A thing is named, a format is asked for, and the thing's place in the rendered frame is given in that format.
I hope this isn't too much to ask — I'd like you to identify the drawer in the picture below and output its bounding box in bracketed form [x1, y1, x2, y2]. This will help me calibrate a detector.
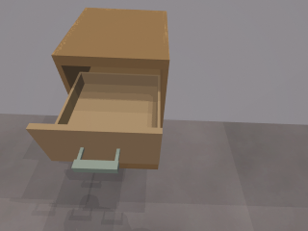
[26, 71, 163, 165]

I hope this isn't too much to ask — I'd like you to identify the cabinet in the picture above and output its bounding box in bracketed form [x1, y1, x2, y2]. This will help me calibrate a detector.
[51, 8, 170, 169]

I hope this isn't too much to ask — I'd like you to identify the handle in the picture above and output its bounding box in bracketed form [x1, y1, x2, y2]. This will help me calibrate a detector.
[71, 147, 120, 174]

